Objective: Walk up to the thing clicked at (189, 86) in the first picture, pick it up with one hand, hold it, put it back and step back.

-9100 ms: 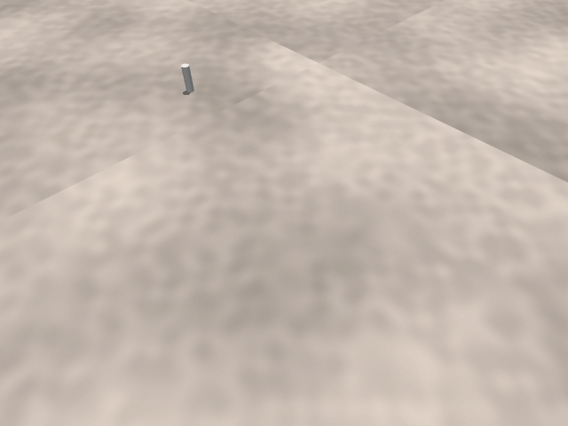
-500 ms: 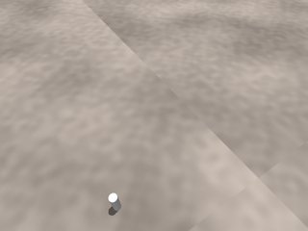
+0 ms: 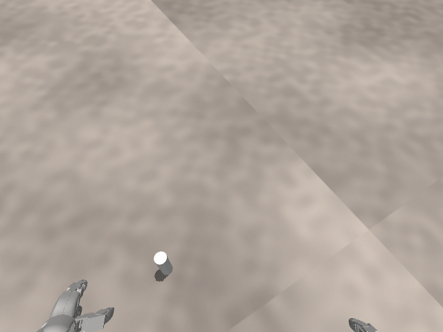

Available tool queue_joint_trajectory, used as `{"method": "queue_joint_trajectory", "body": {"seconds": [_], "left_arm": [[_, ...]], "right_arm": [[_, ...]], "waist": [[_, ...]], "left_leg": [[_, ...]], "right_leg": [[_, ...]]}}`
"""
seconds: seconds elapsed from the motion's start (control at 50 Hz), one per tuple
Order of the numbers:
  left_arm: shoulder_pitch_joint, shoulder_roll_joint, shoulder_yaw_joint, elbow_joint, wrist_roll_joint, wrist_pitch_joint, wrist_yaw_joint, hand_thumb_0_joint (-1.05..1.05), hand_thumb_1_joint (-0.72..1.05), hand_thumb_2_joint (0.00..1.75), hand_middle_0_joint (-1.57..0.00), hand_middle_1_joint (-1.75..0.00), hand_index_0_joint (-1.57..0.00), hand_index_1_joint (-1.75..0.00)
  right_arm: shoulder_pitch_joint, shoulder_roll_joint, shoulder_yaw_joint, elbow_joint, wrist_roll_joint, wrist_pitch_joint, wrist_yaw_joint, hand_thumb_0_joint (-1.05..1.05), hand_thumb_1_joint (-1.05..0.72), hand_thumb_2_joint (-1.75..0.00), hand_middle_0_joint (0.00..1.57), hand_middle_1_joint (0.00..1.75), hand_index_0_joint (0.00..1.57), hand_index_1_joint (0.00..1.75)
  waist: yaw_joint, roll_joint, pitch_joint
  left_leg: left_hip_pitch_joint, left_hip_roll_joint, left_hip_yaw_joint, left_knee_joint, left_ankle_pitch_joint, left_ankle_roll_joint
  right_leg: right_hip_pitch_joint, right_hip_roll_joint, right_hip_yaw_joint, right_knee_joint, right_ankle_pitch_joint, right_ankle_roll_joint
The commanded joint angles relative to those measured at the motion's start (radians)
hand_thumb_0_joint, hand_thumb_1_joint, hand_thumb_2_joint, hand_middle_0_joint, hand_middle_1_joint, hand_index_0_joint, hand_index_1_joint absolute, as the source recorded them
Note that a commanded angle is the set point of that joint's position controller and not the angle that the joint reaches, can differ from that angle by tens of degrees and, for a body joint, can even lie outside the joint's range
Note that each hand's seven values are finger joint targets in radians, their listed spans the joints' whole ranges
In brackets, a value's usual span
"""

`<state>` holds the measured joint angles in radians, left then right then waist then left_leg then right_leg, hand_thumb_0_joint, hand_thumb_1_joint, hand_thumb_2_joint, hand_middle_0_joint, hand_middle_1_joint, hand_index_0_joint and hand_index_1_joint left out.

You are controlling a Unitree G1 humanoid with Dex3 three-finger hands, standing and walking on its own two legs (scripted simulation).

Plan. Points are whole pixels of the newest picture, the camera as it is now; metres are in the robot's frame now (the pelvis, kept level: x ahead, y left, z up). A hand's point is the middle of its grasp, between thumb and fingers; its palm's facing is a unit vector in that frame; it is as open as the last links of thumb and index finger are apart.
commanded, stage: go down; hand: left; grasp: from the side
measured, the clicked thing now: (163, 263) +0.40 +0.25 -0.68
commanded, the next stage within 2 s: none
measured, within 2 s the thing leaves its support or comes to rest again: neither
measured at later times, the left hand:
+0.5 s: hand (88, 325) +0.15 +0.28 -0.18, palm faces +0.07 -0.94 -0.33, open 17.2 cm
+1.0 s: hand (82, 313) +0.17 +0.32 -0.22, palm faces +0.17 -0.95 -0.28, open 17.4 cm
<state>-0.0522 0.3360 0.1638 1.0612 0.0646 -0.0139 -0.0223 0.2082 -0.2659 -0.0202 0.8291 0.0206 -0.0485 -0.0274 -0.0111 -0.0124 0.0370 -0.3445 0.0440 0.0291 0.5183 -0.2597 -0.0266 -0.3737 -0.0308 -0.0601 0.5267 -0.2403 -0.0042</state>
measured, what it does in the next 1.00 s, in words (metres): lowers itself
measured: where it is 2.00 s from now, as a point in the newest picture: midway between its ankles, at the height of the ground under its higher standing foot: outside the picture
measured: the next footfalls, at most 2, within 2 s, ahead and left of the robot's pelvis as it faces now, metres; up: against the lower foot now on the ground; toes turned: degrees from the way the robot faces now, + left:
none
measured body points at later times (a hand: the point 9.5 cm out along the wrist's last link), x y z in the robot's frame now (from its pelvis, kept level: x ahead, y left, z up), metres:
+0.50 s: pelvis +0.00 +0.02 -0.05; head +0.07 +0.03 +0.39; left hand +0.14 +0.33 -0.15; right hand +0.15 -0.24 -0.14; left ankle +0.00 +0.14 -0.73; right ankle +0.02 -0.12 -0.73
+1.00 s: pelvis -0.02 +0.02 -0.11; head +0.09 +0.05 +0.32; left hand +0.16 +0.37 -0.20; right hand +0.16 -0.23 -0.19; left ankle +0.00 +0.14 -0.73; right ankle +0.02 -0.12 -0.73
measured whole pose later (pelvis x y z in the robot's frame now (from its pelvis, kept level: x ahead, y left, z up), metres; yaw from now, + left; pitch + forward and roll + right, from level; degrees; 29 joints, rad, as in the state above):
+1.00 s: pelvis -0.02 +0.02 -0.11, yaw +0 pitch +21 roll -3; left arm 0.14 0.41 0.35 0.55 -0.04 0.08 -0.15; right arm 0.21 -0.25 0.00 0.57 -0.01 -0.24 -0.08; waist -0.03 -0.01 -0.15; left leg -1.10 0.05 -0.03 1.31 -0.58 0.00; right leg -1.08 -0.05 -0.07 1.24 -0.52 0.02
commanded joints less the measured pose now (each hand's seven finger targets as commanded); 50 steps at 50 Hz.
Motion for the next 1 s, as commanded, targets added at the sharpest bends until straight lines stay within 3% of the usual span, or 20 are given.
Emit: {"method": "queue_joint_trajectory", "body": {"seconds": [0.0,0.02,0.14,0.18,0.24,0.28,0.3,0.36,0.46,0.52,0.64,0.66,0.72,0.84,0.86,0.94,0.98], "left_arm": [[0.064,0.224,0.078,-0.132,0.022,0.035,0.0,0.0,-0.01,0.09,-0.07,-0.04,-0.07,-0.03],[0.068,0.245,0.1,-0.154,0.019,0.048,0.001,0.0,-0.05,0.08,-0.07,-0.04,-0.07,-0.03],[0.086,0.185,0.075,-0.301,0.004,0.084,-0.017,0.0,-0.38,0.02,-0.1,-0.06,-0.09,-0.05],[0.086,0.191,0.085,-0.373,-0.002,0.087,-0.019,0.0,-0.45,0.01,-0.1,-0.07,-0.1,-0.07],[0.159,0.173,0.085,-0.427,-0.007,0.101,-0.022,0.0,-0.54,0.0,-0.1,-0.08,-0.1,-0.08],[0.148,0.219,0.116,-0.539,-0.008,0.108,-0.019,0.0,-0.55,0.0,-0.1,-0.06,-0.09,-0.07],[0.204,0.187,0.103,-0.518,-0.011,0.121,-0.021,0.0,-0.57,0.0,-0.1,-0.07,-0.1,-0.07],[0.23,0.21,0.124,-0.611,-0.013,0.153,-0.019,0.0,-0.6,0.0,-0.1,-0.07,-0.1,-0.07],[0.3,0.196,0.122,-0.725,-0.023,0.208,-0.016,0.0,-0.61,0.0,-0.1,-0.07,-0.1,-0.07],[0.334,0.192,0.124,-0.774,-0.028,0.235,-0.019,0.0,-0.6,0.0,-0.1,-0.07,-0.1,-0.07],[0.371,0.187,0.131,-0.849,-0.044,0.253,-0.023,0.0,-0.59,0.01,-0.1,-0.07,-0.09,-0.07],[0.376,0.203,0.149,-0.88,-0.045,0.252,-0.023,0.0,-0.58,0.02,-0.1,-0.07,-0.09,-0.08],[0.393,0.197,0.145,-0.893,-0.05,0.254,-0.026,0.0,-0.58,0.02,-0.1,-0.07,-0.09,-0.08],[0.262,0.224,0.201,-0.776,-0.07,0.177,-0.041,0.0,-0.57,0.01,-0.09,-0.05,-0.08,-0.06],[0.229,0.251,0.23,-0.733,-0.079,0.15,-0.054,0.0,-0.55,0.02,-0.09,-0.06,-0.08,-0.06],[0.069,0.314,0.293,-0.633,-0.121,-0.013,-0.148,0.0,-0.5,0.0,-0.09,-0.01,-0.09,-0.01],[0.05,0.359,0.341,-0.554,-0.142,-0.1,-0.204,0.0,-0.49,0.0,-0.08,-0.06,-0.08,-0.06]], "right_arm": [[0.048,-0.161,-0.071,-0.16,0.004,-0.037,-0.013,0.0,-0.93,-0.9,0.2,0.3,0.2,0.3],[0.033,-0.156,-0.067,-0.179,0.004,-0.037,-0.011,0.0,-0.93,-0.9,0.2,0.3,0.2,0.3],[0.037,-0.148,-0.068,-0.244,0.001,-0.068,-0.014,0.0,-0.9,-0.89,0.2,0.3,0.2,0.3],[0.041,-0.147,-0.07,-0.26,-0.001,-0.081,-0.016,0.0,-0.88,-0.89,0.2,0.3,0.2,0.3],[0.053,-0.144,-0.071,-0.279,-0.002,-0.1,-0.017,0.0,-0.88,-0.89,0.2,0.3,0.2,0.3],[0.036,-0.146,-0.074,-0.312,-0.001,-0.109,-0.024,0.0,-0.89,-0.89,0.2,0.3,0.2,0.3],[0.045,-0.142,-0.07,-0.313,-0.001,-0.113,-0.026,0.0,-0.88,-0.89,0.2,0.3,0.2,0.3],[0.027,-0.145,-0.067,-0.333,-0.001,-0.125,-0.034,0.0,-0.88,-0.89,0.2,0.3,0.2,0.3],[0.021,-0.133,-0.057,-0.362,-0.002,-0.148,-0.052,0.0,-0.87,-0.89,0.2,0.3,0.2,0.3],[0.031,-0.131,-0.056,-0.364,-0.006,-0.16,-0.065,0.0,-0.88,-0.89,0.2,0.3,0.2,0.3],[0.022,-0.12,-0.046,-0.395,-0.01,-0.182,-0.079,0.0,-0.9,-0.9,0.2,0.3,0.2,0.3],[0.02,-0.119,-0.047,-0.4,-0.011,-0.183,-0.082,0.0,-0.89,-0.89,0.2,0.3,0.2,0.3],[0.028,-0.119,-0.048,-0.405,-0.012,-0.189,-0.086,0.0,-0.9,-0.9,0.2,0.3,0.2,0.3],[0.021,-0.122,-0.046,-0.388,-0.018,-0.209,-0.085,0.0,-0.91,-0.9,0.2,0.3,0.2,0.3],[0.03,-0.128,-0.046,-0.367,-0.018,-0.212,-0.083,0.0,-0.91,-0.9,0.2,0.3,0.2,0.3],[0.013,-0.15,-0.051,-0.358,-0.02,-0.24,-0.062,0.0,-0.95,-0.91,0.2,0.3,0.2,0.3],[0.015,-0.159,-0.041,-0.352,-0.019,-0.246,-0.055,0.0,-0.95,-0.91,0.2,0.3,0.2,0.3]], "waist": [[0.018,0.036,-0.272],[0.023,0.024,-0.252],[-0.01,0.03,-0.24],[-0.014,0.045,-0.257],[-0.015,0.06,-0.273],[-0.004,0.078,-0.312],[-0.016,0.065,-0.304],[-0.01,0.089,-0.306],[-0.016,0.072,-0.318],[-0.024,0.097,-0.341],[-0.031,0.1,-0.355],[-0.021,0.114,-0.367],[-0.033,0.101,-0.388],[-0.048,0.073,-0.343],[-0.04,0.079,-0.332],[-0.036,0.09,-0.422],[-0.016,0.099,-0.467]], "left_leg": [[-0.001,-0.067,0.018,0.015,0.199,0.035],[-0.024,-0.063,0.013,0.021,0.182,0.033],[-0.098,-0.04,-0.003,0.127,0.124,0.028],[-0.131,-0.036,-0.01,0.166,0.1,0.027],[-0.175,-0.025,-0.026,0.208,0.094,0.021],[-0.186,-0.026,-0.03,0.233,0.077,0.021],[-0.202,-0.024,-0.03,0.247,0.067,0.022],[-0.236,-0.019,-0.041,0.274,0.057,0.02],[-0.288,-0.024,-0.043,0.325,0.015,0.028],[-0.296,-0.017,-0.054,0.351,0.052,0.023],[-0.348,-0.018,-0.06,0.406,0.038,0.026],[-0.353,-0.021,-0.06,0.416,0.045,0.026],[-0.363,-0.018,-0.065,0.437,0.071,0.026],[-0.491,-0.019,-0.064,0.519,-0.024,0.032],[-0.525,-0.021,-0.059,0.543,-0.037,0.033],[-0.655,-0.028,-0.058,0.675,-0.081,0.038],[-0.722,-0.033,-0.058,0.729,-0.101,0.038]], "right_leg": [[0.124,0.012,0.024,-0.008,0.197,-0.01],[0.11,0.016,0.018,-0.002,0.17,-0.01],[-0.054,0.03,0.006,0.106,0.084,-0.015],[-0.089,0.029,0.007,0.146,0.064,-0.013],[-0.142,0.032,-0.001,0.208,0.047,-0.015],[-0.162,0.029,0.0,0.229,0.027,-0.014],[-0.17,0.03,-0.001,0.241,0.025,-0.012],[-0.208,0.029,0.0,0.277,0.008,-0.014],[-0.241,0.025,0.005,0.305,-0.02,-0.01],[-0.266,0.027,-0.001,0.343,0.001,-0.012],[-0.319,0.027,-0.005,0.389,-0.015,-0.012],[-0.316,0.023,-0.002,0.396,-0.009,-0.013],[-0.324,0.027,-0.005,0.42,0.011,-0.012],[-0.446,0.024,0.001,0.487,-0.061,-0.01],[-0.479,0.023,0.004,0.512,-0.072,-0.01],[-0.623,0.016,0.022,0.657,-0.108,-0.016],[-0.677,0.006,0.031,0.724,-0.124,-0.018]]}}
